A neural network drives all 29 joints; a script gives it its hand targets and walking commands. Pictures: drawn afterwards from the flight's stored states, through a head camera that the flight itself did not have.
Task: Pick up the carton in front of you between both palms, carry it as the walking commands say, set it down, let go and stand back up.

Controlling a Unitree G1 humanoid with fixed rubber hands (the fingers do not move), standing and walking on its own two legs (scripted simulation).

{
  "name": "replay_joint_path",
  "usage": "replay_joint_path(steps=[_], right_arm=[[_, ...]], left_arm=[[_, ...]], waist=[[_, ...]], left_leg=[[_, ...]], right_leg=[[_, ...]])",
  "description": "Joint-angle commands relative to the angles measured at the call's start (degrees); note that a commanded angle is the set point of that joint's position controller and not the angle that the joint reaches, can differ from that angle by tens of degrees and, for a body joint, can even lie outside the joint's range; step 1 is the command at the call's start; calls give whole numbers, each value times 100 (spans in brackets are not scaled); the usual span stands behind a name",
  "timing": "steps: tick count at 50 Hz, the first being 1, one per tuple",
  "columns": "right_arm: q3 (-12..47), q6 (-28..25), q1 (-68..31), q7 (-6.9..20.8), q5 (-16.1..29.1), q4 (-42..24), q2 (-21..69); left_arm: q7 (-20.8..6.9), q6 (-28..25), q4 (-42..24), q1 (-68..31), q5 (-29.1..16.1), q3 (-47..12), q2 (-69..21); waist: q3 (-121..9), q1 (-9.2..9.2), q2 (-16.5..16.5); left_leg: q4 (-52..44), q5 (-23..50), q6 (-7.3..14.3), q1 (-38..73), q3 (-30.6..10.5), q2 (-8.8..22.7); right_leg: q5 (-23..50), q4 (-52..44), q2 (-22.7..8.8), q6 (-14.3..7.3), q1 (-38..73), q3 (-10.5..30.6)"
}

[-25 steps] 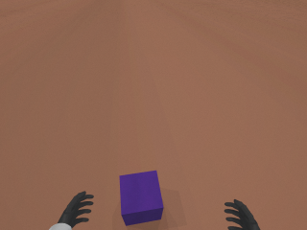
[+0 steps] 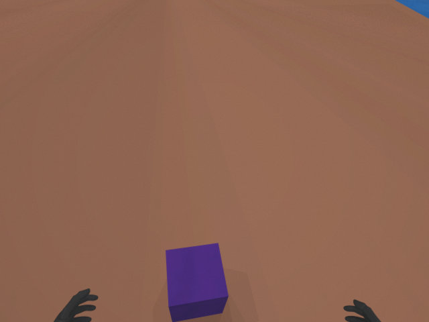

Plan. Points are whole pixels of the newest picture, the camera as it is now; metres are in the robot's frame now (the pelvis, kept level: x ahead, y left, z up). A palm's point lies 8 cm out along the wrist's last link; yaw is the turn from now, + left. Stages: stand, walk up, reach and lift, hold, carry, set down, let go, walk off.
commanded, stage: stand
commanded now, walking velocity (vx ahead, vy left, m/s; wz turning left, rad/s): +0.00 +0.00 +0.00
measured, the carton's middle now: (195, 283) +0.41 +0.06 -0.64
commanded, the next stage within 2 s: none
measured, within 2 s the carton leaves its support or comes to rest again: neither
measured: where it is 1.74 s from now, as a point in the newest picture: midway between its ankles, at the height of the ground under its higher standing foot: outside the picture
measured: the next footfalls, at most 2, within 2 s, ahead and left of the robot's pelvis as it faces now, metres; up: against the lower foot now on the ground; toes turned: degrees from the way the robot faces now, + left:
none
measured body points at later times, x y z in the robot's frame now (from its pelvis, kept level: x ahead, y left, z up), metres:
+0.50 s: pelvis +0.00 +0.01 +0.00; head +0.01 +0.02 +0.45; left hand +0.14 +0.30 -0.11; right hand +0.13 -0.29 -0.09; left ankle +0.00 +0.11 -0.73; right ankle -0.05 -0.13 -0.73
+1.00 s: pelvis -0.01 +0.00 +0.01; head -0.02 +0.02 +0.46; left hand +0.10 +0.31 -0.11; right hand +0.09 -0.31 -0.09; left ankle +0.00 +0.11 -0.73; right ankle -0.05 -0.13 -0.73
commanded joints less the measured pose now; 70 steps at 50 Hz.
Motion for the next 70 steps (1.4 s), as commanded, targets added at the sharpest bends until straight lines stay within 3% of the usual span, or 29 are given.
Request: replay_joint_path(steps=[1, 12, 42, 70], right_arm=[[-174, -130, -247, -47, 17, -251, -804], [-131, -150, -281, -103, 51, 171, -1000], [-8, -185, -550, -61, 112, 1134, -1191], [57, -211, -667, -39, 169, 1677, -1336]], left_arm=[[54, -178, -245, -275, -11, 132, 673], [114, -225, 306, -242, -29, 61, 828], [78, -298, 1218, -421, -61, -14, 1092], [45, -319, 1741, -550, -110, -67, 1229]], waist=[[-468, -38, 464], [-431, -27, 337], [-65, -17, 274], [-51, -18, 284]], left_leg=[[-442, 1837, 17, 479, -498, 591], [-489, 2383, 46, 697, -509, 641], [-1047, 1378, 60, 754, -590, 712], [-1242, 1434, 80, 824, -685, 765]], right_leg=[[1541, -325, -376, -34, -73, 247], [1976, -396, -449, -32, 70, 267], [1377, -1014, -601, -96, 77, 457], [1322, -1250, -670, -124, 180, 439]])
